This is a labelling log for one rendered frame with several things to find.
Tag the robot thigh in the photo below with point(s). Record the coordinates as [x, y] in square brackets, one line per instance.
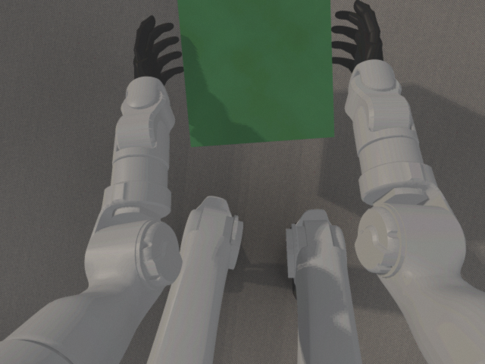
[327, 331]
[188, 328]

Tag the robot right upper arm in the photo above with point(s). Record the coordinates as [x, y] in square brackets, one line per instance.
[417, 252]

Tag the left robot forearm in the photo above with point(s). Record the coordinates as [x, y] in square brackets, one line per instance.
[140, 163]

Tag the right robot forearm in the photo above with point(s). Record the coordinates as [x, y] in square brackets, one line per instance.
[392, 168]

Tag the robot right thigh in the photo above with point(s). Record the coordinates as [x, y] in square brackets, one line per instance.
[327, 331]

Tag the carton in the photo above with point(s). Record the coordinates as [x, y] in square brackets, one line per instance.
[257, 70]

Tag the robot left hand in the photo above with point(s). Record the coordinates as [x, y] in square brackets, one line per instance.
[146, 63]

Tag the robot right hand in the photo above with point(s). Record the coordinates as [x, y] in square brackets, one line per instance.
[367, 37]

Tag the robot left thigh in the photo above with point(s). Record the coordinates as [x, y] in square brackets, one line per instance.
[188, 328]

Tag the robot left upper arm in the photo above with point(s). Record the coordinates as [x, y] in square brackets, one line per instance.
[127, 267]

